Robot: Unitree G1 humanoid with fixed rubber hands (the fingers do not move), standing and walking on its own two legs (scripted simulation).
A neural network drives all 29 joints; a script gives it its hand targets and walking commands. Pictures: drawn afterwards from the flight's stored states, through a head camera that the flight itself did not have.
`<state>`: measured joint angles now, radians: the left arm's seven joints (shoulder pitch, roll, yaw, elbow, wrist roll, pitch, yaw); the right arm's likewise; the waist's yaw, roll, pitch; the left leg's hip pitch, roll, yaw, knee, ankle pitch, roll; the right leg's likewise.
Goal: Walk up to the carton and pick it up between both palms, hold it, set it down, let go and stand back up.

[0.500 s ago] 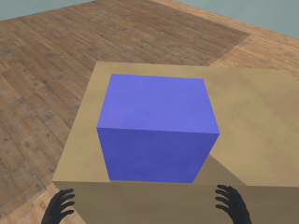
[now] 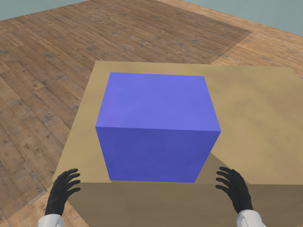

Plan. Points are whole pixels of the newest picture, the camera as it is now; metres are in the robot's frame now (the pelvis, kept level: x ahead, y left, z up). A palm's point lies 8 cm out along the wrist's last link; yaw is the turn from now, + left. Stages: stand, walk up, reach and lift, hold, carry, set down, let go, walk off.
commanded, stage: reach and lift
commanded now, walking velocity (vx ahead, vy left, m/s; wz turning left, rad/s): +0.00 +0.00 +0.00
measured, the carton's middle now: (154, 130) +0.40 -0.01 +0.01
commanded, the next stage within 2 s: none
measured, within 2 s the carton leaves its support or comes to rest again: neither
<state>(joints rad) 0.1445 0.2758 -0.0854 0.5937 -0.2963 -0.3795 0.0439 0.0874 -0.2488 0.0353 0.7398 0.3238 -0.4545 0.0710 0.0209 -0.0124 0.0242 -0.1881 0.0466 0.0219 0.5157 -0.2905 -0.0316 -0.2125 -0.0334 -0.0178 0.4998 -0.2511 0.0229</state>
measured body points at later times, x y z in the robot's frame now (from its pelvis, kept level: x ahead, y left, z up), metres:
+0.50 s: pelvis +0.01 +0.00 +0.01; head +0.00 +0.01 +0.46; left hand +0.29 +0.24 +0.04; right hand +0.27 -0.25 +0.04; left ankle -0.01 +0.13 -0.74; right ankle +0.01 -0.14 -0.74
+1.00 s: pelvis +0.00 +0.00 +0.01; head +0.02 +0.01 +0.46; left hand +0.35 +0.24 +0.10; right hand +0.34 -0.26 +0.10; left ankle -0.01 +0.13 -0.74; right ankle +0.01 -0.14 -0.74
